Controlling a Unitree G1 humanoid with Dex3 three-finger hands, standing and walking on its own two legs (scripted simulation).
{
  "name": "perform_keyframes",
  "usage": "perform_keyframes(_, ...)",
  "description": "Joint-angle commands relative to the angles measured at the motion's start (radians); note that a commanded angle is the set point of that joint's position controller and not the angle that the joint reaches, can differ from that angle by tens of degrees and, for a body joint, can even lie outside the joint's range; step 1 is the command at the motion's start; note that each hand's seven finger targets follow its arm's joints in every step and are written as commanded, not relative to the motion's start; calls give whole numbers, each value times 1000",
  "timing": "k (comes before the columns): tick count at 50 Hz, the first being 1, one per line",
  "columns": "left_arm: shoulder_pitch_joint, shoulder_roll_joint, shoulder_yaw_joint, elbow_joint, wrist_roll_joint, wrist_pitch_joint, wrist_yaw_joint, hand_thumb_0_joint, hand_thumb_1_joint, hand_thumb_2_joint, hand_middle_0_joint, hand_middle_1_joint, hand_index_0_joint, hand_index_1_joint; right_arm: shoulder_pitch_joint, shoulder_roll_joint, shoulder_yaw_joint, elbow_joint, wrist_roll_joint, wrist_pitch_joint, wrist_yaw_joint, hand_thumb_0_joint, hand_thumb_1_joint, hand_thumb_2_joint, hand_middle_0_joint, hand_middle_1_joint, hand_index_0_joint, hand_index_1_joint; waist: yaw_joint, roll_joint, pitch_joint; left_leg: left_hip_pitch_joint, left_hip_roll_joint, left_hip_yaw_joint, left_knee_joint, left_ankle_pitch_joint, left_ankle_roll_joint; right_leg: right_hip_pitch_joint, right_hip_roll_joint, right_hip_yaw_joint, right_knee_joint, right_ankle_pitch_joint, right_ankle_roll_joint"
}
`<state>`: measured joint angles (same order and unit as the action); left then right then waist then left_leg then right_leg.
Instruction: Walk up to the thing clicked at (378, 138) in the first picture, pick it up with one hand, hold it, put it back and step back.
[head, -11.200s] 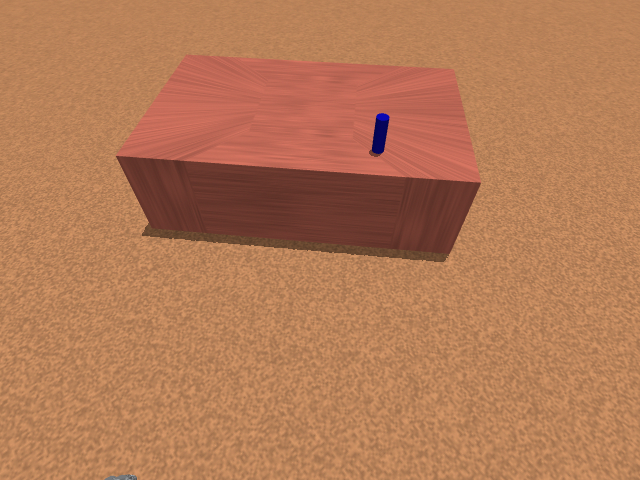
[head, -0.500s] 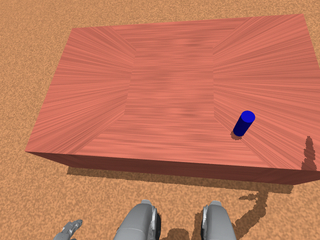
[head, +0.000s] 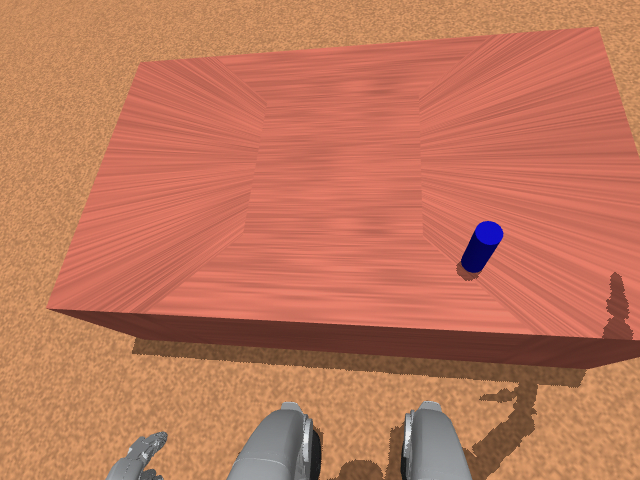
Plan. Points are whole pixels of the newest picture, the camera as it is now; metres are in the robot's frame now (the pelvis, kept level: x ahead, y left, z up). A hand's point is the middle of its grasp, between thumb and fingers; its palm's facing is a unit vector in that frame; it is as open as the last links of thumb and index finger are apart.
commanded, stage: go down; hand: right
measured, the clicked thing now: (480, 248) +0.48 -0.20 -0.24
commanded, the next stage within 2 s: none
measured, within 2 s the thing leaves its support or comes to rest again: neither
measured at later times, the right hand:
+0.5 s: hand out of the picture +0.40 -0.39 +0.05, palm faces +0.24 +0.97 -0.03, open 17.2 cm
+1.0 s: hand out of the picture +0.40 -0.40 +0.05, palm faces +0.24 +0.97 -0.01, open 17.2 cm
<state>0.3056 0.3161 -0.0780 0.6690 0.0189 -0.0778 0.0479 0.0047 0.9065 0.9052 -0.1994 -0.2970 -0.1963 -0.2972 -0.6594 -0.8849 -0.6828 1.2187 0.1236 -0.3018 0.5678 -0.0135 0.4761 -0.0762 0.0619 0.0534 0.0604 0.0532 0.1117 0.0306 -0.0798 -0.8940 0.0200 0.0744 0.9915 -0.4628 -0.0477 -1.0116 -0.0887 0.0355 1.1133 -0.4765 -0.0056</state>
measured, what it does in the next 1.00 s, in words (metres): stands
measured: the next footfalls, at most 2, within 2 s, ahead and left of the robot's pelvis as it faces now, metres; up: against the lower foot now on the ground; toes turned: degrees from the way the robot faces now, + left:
none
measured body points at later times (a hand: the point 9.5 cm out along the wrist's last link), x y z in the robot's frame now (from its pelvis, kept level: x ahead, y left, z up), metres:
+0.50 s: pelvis -0.01 +0.00 -0.01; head +0.13 -0.05 +0.42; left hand +0.05 +0.29 -0.09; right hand +0.38 -0.44 +0.05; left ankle +0.00 +0.16 -0.66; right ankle +0.02 -0.11 -0.66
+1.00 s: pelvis +0.00 +0.00 -0.01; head +0.14 -0.06 +0.41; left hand +0.07 +0.29 -0.10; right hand +0.38 -0.45 +0.05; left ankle +0.00 +0.16 -0.66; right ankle +0.02 -0.11 -0.66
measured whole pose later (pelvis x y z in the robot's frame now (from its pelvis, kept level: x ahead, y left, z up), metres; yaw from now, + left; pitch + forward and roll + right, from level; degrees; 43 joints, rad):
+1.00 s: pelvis +0.00 +0.00 -0.01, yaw +0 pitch +22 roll +6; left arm 0.29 0.32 -0.08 0.68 0.02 -0.09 0.06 0.00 0.91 0.90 -0.20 -0.30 -0.20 -0.30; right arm -0.67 -0.90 -0.72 1.23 0.17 -0.35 0.61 -0.01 0.47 -0.09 0.05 0.06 0.06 0.06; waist 0.11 0.03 -0.09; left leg -0.95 0.01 0.08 1.04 -0.48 -0.04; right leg -1.06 -0.09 0.04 1.16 -0.49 0.00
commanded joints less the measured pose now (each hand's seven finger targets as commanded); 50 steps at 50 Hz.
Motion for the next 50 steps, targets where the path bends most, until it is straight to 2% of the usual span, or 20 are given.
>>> perform_keyframes(1,144,231,90,-32,-2,-22,21,0,894,905,-192,-299,-192,-299,-262,-385,-32,-173,30,-61,9,0,470,-87,66,61,61,61,-28,-282,-418,38,-40,-8,-92,256,75,486,18,63,-159,437,0)
perform_keyframes(3,148,232,89,-33,-1,-22,19,0,897,901,-192,-301,-194,-299,-283,-414,-48,-193,28,-69,8,0,476,-88,62,61,58,61,-32,-270,-442,45,-41,-8,-83,282,75,478,23,54,-137,476,-3)
perform_keyframes(5,149,220,80,-40,-1,-23,16,0,901,907,-189,-301,-191,-300,-290,-385,-35,-190,30,-75,13,0,480,-90,60,62,58,62,-21,-254,-474,59,-41,-10,-78,307,72,480,26,45,-123,498,-7)
perform_keyframes(7,147,233,94,-25,0,-24,16,0,897,903,-192,-302,-194,-301,-276,-355,-19,-149,36,-75,18,0,476,-90,63,63,60,63,-11,-262,-405,5,-45,-4,-82,250,74,469,19,59,-137,456,0)
perform_keyframes(8,145,224,83,-30,-2,-26,14,0,900,904,-190,-300,-191,-298,-249,-351,-24,-134,36,-75,18,0,478,-94,59,63,57,63,-23,-236,-422,14,-44,-4,-72,258,74,465,14,68,-139,465,1)
perform_keyframes(11,143,231,87,-38,2,-23,13,0,906,902,-190,-302,-193,-299,-308,-420,-57,-215,35,-96,14,0,491,-91,57,63,55,63,-38,-286,-481,49,-41,-9,-72,275,74,483,24,51,-130,469,0)
perform_keyframes(12,145,242,98,-37,0,-23,14,0,907,901,-189,-302,-193,-297,-325,-410,-49,-211,39,-96,16,0,475,-89,61,62,58,62,-21,-283,-459,22,-46,-2,-75,242,74,484,20,63,-142,441,1)
perform_keyframes(14,138,234,92,-35,0,-23,14,0,909,901,-190,-303,-194,-299,-279,-378,-36,-171,40,-92,18,0,474,-90,64,64,60,64,-26,-274,-440,9,-45,-5,-72,230,75,476,20,61,-141,423,2)
perform_keyframes(17,140,237,89,-32,3,-25,18,0,914,900,-191,-303,-195,-298,-311,-431,-68,-210,43,-107,16,0,488,-89,60,64,58,64,-38,-284,-467,20,-44,-7,-67,233,75,473,18,61,-138,421,2)
perform_keyframes(19,134,232,87,-40,1,-26,18,0,909,898,-191,-302,-195,-297,-300,-412,-61,-182,45,-104,17,0,496,-87,57,62,54,62,-30,-263,-453,25,-43,-7,-72,220,74,451,23,56,-139,377,-4)
perform_keyframes(21,129,228,82,-42,-1,-27,19,0,914,894,-192,-304,-198,-297,-302,-456,-87,-188,41,-108,11,0,488,-94,54,65,52,65,-38,-265,-434,55,-40,-17,-77,215,76,393,35,37,-135,317,-14)
perform_keyframes(24,121,226,80,-48,-2,-29,21,0,914,894,-192,-304,-198,-298,-296,-435,-71,-171,43,-108,20,0,493,-86,54,60,51,61,-33,-246,-427,53,-39,-22,-74,193,75,361,36,31,-133,259,-20)
perform_keyframes(27,129,229,80,-37,-4,-34,23,0,916,896,-191,-303,-197,-297,-295,-408,-53,-142,54,-101,36,0,485,-91,50,60,48,60,-15,-234,-421,32,-41,-19,-70,202,71,369,31,38,-122,285,-18)
perform_keyframes(29,124,231,78,-42,-5,-35,23,0,907,896,-192,-302,-196,-298,-298,-434,-67,-167,54,-101,36,0,469,-88,55,58,52,58,-33,-254,-425,21,-41,-16,-61,193,76,374,31,46,-129,286,-15)
perform_keyframes(31,129,231,80,-42,-6,-34,25,0,910,898,-193,-303,-197,-299,-308,-410,-52,-162,58,-100,42,0,487,-88,52,59,50,59,-19,-251,-437,16,-43,-17,-63,201,74,387,29,45,-122,301,-16)
perform_keyframes(34,134,237,77,-32,-3,-36,25,0,908,896,-193,-302,-198,-298,-300,-448,-78,-169,66,-106,44,0,469,-95,52,60,51,60,-34,-265,-455,19,-42,-17,-45,243,73,391,30,45,-102,371,-14)
perform_keyframes(36,141,233,75,-32,0,-34,24,0,905,900,-192,-302,-195,-299,-307,-444,-76,-172,61,-116,44,0,498,-97,44,62,46,62,-25,-250,-478,28,-43,-21,-38,271,70,391,32,39,-80,400,-17)
perform_keyframes(39,128,233,76,-33,0,-34,24,0,912,900,-191,-303,-196,-298,-313,-457,-90,-204,67,-126,45,0,471,-97,51,61,51,61,-30,-279,-469,10,-44,-16,-39,234,73,395,30,44,-96,369,-13)
perform_keyframes(43,133,239,83,-33,-2,-32,29,0,909,901,-192,-304,-195,-300,-277,-450,-96,-222,74,-117,45,0,470,-90,59,61,56,61,-40,-286,-508,36,-45,-13,-48,257,73,446,31,42,-100,414,-11)
perform_keyframes(50,123,226,80,-24,0,-36,27,0,909,897,-194,-304,-199,-299,-258,-393,-69,-172,80,-122,52,0,475,-97,51,61,51,62,-29,-261,-440,5,-47,-11,-44,243,75,412,23,51,-104,405,-10)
